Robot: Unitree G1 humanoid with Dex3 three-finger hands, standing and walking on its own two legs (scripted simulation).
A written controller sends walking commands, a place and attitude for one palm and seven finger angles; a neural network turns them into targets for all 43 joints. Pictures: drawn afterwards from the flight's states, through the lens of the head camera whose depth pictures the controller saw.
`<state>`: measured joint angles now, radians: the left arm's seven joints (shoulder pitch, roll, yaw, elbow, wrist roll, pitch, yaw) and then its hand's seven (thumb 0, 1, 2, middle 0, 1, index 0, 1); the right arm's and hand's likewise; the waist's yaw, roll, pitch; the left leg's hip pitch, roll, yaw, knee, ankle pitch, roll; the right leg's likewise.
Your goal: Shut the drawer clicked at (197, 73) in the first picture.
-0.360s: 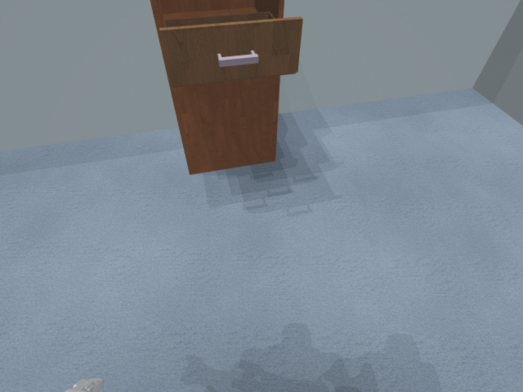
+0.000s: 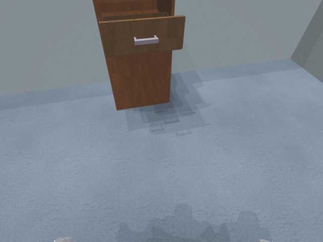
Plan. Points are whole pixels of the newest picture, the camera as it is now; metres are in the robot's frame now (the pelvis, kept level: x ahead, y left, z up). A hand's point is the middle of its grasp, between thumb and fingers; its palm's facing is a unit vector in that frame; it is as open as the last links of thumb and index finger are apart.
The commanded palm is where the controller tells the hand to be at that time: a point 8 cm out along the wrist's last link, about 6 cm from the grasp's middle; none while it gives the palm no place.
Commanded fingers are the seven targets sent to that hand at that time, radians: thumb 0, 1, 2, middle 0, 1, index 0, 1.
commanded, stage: stand and wait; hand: left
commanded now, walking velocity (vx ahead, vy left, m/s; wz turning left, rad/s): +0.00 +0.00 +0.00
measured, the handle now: (145, 39) +1.07 +0.16 +0.01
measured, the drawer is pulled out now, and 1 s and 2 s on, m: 0.29 0.29 0.29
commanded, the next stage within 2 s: look at it before walking up in 0.46 s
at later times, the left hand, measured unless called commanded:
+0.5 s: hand out of the picture +0.06 +0.24 -0.15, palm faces -0.01 -0.94 -0.35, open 7.4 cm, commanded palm none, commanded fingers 0.00 0.90 0.90 -0.20 -0.30 -0.20 -0.30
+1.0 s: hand out of the picture +0.04 +0.24 -0.15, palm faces -0.02 -0.94 -0.33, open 7.4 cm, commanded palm none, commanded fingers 0.00 0.90 0.90 -0.20 -0.30 -0.20 -0.30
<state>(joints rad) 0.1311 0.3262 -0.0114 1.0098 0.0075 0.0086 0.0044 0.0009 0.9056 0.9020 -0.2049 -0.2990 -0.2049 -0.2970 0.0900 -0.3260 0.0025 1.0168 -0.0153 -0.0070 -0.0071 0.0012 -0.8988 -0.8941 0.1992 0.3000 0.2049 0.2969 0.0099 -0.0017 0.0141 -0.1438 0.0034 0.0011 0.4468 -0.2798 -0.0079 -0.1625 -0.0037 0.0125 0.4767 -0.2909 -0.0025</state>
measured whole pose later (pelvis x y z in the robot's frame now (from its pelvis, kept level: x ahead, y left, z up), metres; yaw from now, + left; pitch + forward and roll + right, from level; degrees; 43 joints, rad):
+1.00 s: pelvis -0.03 -0.01 +0.01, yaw +0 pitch -2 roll +0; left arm 0.15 0.34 -0.01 1.09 0.01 0.00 0.00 0.00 0.91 0.90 -0.20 -0.30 -0.20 -0.30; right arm 0.13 -0.34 0.01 1.11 -0.01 -0.01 0.00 0.00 -0.90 -0.89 0.20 0.30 0.20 0.30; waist 0.01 0.00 0.03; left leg -0.13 0.02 0.00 0.37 -0.20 -0.02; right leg -0.14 0.01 0.01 0.39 -0.21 -0.01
